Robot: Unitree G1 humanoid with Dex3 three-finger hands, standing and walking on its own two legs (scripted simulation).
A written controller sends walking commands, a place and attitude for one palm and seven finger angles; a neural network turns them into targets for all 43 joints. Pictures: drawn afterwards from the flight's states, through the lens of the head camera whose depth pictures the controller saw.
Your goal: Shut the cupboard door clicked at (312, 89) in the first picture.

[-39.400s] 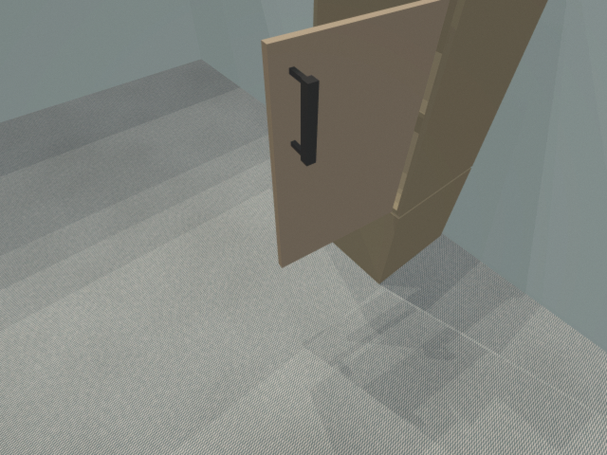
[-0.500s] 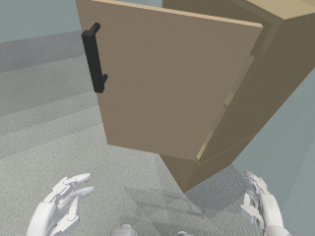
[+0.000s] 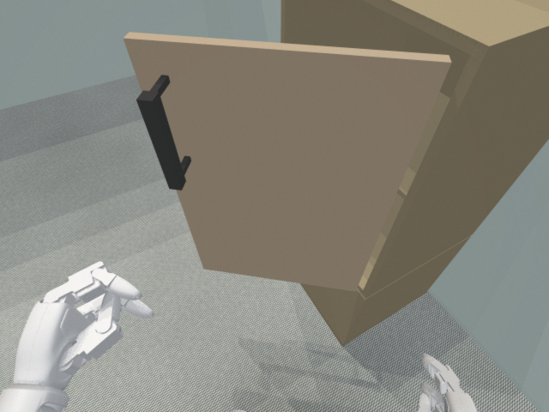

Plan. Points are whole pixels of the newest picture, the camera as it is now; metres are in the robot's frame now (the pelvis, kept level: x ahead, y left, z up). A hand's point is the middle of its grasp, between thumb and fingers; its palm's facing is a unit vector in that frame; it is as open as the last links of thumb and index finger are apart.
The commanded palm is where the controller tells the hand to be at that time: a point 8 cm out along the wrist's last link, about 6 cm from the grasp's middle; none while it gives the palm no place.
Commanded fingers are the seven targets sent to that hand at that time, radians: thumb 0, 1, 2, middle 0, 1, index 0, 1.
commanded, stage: raise the hand and make a fist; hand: left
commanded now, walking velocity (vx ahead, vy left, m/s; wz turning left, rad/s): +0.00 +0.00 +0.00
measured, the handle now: (170, 136) +0.45 +0.20 +0.16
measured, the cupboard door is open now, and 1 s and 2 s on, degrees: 51 51 51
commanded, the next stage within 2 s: bring the fist close to the handle in 0.96 s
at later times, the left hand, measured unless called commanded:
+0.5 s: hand (107, 292) +0.22 +0.20 +0.14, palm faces -0.09 -0.99 -0.06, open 3.1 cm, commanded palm +0.19 +0.26 +0.16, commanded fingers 0.00 0.90 0.90 -1.30 -1.50 -1.30 -1.50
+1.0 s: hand (85, 275) +0.22 +0.21 +0.18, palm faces +0.00 -1.00 -0.09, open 3.1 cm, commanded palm +0.18 +0.25 +0.17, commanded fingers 0.00 0.90 0.90 -1.30 -1.50 -1.30 -1.50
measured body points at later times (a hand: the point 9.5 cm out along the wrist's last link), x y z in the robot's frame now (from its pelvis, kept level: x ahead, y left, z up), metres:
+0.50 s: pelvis +0.00 +0.02 +0.03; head -0.02 +0.01 +0.48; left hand +0.22 +0.26 +0.15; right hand +0.19 -0.19 -0.03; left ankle +0.00 +0.09 -0.70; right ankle +0.00 -0.10 -0.70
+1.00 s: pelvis -0.01 +0.01 +0.04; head -0.04 +0.00 +0.49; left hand +0.21 +0.26 +0.19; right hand +0.17 -0.22 -0.02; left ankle +0.00 +0.09 -0.70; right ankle +0.00 -0.10 -0.70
